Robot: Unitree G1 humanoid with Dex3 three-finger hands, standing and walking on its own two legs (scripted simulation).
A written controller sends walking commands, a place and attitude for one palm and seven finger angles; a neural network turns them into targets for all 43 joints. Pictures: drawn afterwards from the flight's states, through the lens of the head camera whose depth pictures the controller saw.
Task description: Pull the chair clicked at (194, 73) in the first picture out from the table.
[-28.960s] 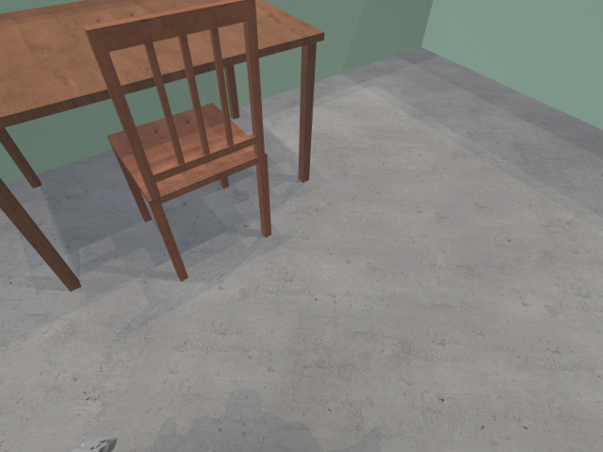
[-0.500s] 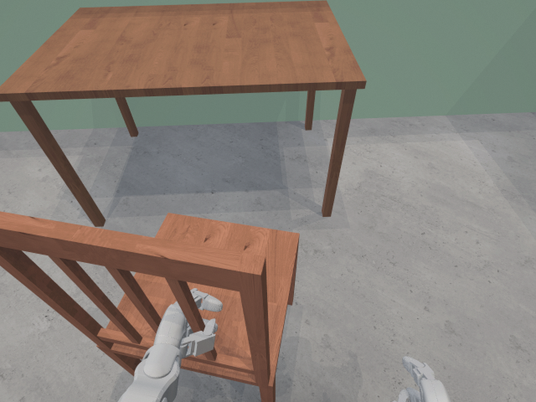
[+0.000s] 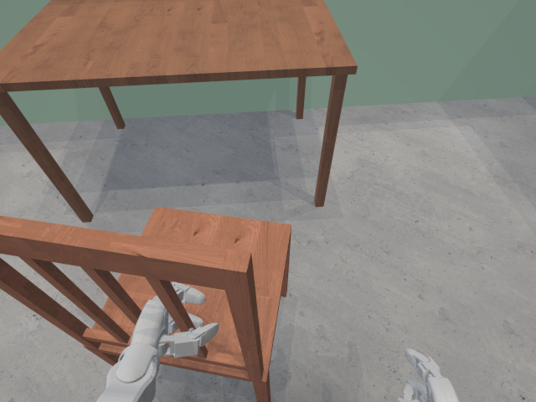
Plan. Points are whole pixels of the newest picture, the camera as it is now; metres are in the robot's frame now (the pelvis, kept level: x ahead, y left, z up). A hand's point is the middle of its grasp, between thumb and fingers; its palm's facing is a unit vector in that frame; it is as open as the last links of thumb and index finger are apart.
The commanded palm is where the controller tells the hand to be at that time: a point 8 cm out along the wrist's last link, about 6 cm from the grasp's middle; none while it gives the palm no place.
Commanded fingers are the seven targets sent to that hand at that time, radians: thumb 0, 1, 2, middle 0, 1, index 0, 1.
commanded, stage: open the thumb and straighten the fingers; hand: left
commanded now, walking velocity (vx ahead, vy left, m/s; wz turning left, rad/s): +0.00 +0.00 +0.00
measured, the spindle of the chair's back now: (134, 313) +0.27 +0.23 -0.05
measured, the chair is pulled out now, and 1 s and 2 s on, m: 0.58 0.58 0.58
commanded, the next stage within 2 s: draw the fingers out of the gap in 0.50 s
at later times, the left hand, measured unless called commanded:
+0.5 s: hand (184, 336) +0.24 +0.14 -0.05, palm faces -0.05 -0.99 -0.15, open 17.0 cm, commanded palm +0.22 +0.19 -0.03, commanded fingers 0.00 -0.55 0.20 0.00 0.00 0.00 0.00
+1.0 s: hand (178, 386) +0.17 +0.14 -0.06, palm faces -0.01 -0.99 -0.16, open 17.5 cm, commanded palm +0.15 +0.19 -0.03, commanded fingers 0.00 -0.55 0.20 0.00 0.00 0.00 0.00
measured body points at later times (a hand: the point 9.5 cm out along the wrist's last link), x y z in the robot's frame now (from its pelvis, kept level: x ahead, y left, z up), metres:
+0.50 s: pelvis +0.02 +0.01 -0.02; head +0.04 -0.01 +0.43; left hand +0.24 +0.19 -0.04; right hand +0.18 -0.23 -0.11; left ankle +0.01 +0.14 -0.72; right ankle -0.01 -0.12 -0.72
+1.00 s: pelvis +0.01 +0.01 -0.04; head +0.04 +0.00 +0.41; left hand +0.17 +0.19 -0.04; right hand +0.20 -0.22 -0.11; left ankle +0.01 +0.14 -0.72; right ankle -0.01 -0.12 -0.72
